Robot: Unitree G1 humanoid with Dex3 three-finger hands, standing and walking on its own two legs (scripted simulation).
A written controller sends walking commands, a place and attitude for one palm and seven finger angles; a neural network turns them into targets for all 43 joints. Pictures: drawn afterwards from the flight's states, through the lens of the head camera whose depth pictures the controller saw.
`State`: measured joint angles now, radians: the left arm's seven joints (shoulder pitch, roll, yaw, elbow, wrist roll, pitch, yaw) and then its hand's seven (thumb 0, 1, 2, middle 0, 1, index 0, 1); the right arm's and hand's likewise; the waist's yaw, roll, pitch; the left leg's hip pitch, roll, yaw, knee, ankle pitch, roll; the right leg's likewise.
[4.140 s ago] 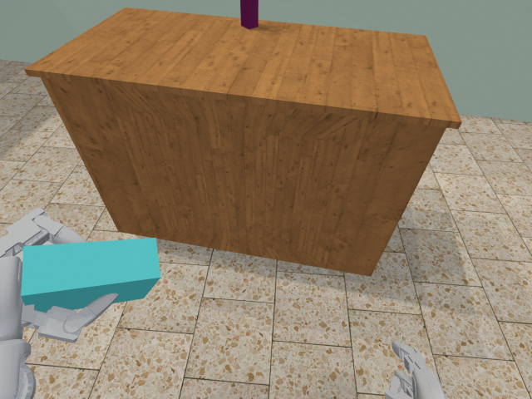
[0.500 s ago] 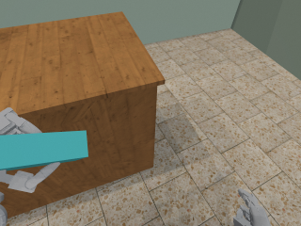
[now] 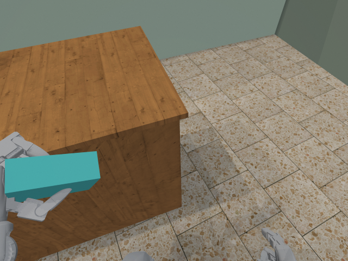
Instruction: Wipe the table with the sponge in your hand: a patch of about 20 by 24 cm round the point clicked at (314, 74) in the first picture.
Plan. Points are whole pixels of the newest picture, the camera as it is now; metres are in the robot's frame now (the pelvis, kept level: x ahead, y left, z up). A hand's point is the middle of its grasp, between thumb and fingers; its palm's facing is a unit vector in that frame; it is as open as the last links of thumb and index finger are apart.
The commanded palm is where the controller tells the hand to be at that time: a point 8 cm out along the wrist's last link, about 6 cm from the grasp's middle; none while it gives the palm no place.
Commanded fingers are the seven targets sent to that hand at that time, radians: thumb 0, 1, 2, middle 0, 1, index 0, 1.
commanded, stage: come to a stop and stand still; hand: left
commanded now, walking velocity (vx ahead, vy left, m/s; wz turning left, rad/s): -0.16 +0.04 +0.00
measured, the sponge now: (68, 175) +0.23 +0.20 +0.15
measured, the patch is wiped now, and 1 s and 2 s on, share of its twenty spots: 0.00 0.00 0.00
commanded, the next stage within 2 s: look again from close up in 1.30 s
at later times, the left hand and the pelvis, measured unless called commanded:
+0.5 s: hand (35, 192) +0.19 +0.23 +0.17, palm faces +0.37 -0.83 -0.42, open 9.2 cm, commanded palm +0.14 +0.27 +0.18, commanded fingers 0.00 0.10 1.30 -1.20 -1.60 -1.20 -1.60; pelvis -0.02 +0.00 -0.01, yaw -1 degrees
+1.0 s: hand (28, 232) +0.14 +0.22 +0.16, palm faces +0.38 -0.84 -0.38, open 9.2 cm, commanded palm +0.09 +0.26 +0.18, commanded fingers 0.00 0.10 1.30 -1.20 -1.60 -1.20 -1.60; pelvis -0.07 -0.02 -0.01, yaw -2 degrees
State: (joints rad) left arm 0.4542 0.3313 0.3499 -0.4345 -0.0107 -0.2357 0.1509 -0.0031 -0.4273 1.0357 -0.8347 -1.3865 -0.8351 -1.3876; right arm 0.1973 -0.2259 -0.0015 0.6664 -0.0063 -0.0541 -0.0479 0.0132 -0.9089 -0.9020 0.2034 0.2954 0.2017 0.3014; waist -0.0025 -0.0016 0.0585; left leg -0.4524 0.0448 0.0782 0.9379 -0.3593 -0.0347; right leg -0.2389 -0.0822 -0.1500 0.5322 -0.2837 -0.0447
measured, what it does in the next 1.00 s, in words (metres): steps on the spot: left foot, then right foot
